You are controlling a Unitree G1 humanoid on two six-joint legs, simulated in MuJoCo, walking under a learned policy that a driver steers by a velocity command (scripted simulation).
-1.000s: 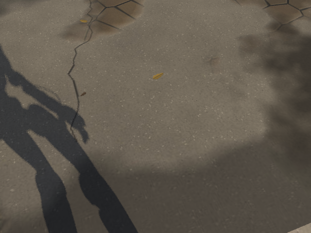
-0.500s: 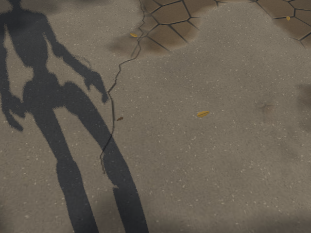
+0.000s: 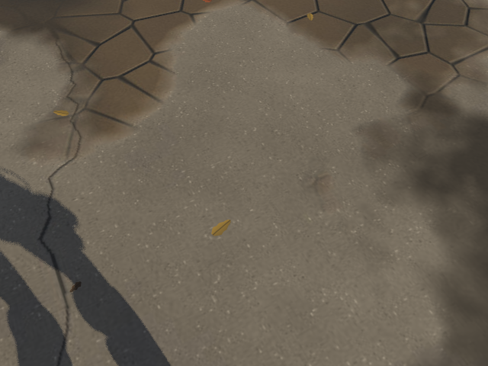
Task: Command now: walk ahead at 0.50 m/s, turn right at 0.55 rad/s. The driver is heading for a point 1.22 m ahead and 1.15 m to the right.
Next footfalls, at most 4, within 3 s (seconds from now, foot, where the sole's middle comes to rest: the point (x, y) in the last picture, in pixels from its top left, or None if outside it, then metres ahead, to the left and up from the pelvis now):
0.42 left None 0.43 0.10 -0.76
0.96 right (333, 321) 0.57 -0.22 -0.76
1.48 left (347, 218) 0.91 -0.31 -0.76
2.00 right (462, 237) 0.84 -0.66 -0.76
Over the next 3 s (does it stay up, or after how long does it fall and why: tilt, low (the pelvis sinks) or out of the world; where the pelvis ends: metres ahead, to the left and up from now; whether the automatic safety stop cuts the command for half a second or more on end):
stays up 1.02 -1.03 0.02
